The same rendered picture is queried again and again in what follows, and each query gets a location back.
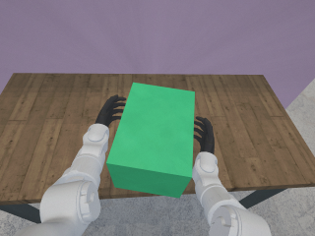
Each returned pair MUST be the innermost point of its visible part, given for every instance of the left robot forearm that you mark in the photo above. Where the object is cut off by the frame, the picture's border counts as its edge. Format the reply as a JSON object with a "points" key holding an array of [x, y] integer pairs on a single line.
{"points": [[89, 160]]}

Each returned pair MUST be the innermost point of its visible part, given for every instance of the left robot hand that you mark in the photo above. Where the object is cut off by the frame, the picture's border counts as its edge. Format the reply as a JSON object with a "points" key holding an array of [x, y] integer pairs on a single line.
{"points": [[104, 116]]}

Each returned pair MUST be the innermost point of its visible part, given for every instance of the robot right upper arm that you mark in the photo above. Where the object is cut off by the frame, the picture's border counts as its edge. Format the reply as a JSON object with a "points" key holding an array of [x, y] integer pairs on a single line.
{"points": [[229, 220]]}

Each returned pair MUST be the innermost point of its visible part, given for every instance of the right robot forearm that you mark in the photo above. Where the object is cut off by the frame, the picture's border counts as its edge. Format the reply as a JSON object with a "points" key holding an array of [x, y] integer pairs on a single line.
{"points": [[208, 187]]}

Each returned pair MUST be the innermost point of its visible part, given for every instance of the table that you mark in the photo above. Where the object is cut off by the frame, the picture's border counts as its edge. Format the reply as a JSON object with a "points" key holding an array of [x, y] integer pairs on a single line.
{"points": [[44, 116]]}

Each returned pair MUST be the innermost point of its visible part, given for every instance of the robot left upper arm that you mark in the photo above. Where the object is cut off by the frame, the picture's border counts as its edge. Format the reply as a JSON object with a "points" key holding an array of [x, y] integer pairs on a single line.
{"points": [[66, 209]]}

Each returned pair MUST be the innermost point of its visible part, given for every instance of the right robot hand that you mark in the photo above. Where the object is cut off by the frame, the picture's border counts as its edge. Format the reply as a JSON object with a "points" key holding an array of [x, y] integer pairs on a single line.
{"points": [[207, 142]]}

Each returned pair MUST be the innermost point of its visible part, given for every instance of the carton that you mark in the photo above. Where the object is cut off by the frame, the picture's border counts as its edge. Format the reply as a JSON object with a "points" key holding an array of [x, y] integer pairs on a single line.
{"points": [[152, 151]]}

